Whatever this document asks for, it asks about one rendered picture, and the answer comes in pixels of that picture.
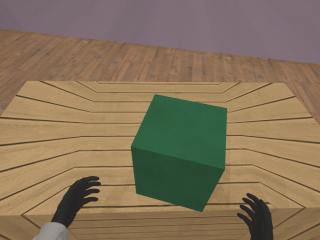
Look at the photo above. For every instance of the left robot hand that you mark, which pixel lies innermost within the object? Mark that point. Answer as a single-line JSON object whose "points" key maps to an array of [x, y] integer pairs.
{"points": [[74, 199]]}

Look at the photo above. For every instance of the left robot forearm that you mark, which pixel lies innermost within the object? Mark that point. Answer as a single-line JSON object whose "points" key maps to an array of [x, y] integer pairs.
{"points": [[52, 231]]}

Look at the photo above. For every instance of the right robot hand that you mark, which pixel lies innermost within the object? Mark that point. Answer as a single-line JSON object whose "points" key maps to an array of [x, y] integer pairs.
{"points": [[261, 227]]}

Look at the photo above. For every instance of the carton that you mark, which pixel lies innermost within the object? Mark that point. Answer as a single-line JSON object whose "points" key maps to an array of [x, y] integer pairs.
{"points": [[179, 151]]}

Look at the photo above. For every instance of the pedestal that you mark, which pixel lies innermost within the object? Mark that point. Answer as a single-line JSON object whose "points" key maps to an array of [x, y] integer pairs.
{"points": [[54, 133]]}

